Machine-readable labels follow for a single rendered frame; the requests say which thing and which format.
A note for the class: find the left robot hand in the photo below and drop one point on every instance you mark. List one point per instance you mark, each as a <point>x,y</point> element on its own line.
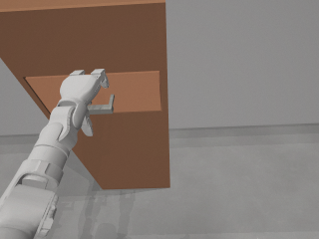
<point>84,88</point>

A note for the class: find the cabinet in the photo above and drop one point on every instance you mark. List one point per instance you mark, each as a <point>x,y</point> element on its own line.
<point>41,38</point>

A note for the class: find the robot left upper arm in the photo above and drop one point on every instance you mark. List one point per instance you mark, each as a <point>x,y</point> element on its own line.
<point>28,213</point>

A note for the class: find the handle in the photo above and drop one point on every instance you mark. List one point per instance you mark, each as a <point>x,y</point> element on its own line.
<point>102,109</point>

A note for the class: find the drawer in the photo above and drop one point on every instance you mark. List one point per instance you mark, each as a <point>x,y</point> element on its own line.
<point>133,91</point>

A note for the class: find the left robot forearm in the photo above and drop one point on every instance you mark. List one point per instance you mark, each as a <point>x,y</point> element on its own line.
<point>44,167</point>

